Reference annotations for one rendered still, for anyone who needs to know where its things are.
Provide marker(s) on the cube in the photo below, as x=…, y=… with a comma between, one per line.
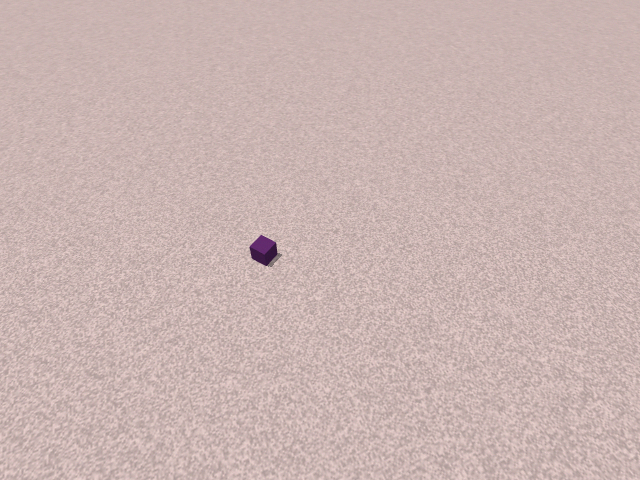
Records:
x=263, y=250

